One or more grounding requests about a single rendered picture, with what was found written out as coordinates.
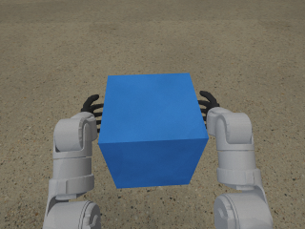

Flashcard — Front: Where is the left robot hand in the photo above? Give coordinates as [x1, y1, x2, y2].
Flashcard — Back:
[80, 94, 104, 133]

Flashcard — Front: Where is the robot left upper arm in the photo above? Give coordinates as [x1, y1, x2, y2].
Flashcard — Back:
[43, 200, 102, 229]

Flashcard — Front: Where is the right robot hand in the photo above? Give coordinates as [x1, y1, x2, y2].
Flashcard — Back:
[197, 91, 220, 129]

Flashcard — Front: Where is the left robot forearm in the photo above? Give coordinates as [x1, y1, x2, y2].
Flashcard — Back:
[42, 112, 98, 229]

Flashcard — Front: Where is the right robot forearm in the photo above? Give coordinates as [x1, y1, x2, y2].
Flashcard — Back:
[206, 107, 274, 226]

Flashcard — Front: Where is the carton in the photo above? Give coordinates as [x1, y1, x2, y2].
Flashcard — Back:
[98, 73, 209, 189]

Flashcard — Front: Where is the robot right upper arm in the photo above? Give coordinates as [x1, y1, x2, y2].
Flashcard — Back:
[213, 192, 274, 229]

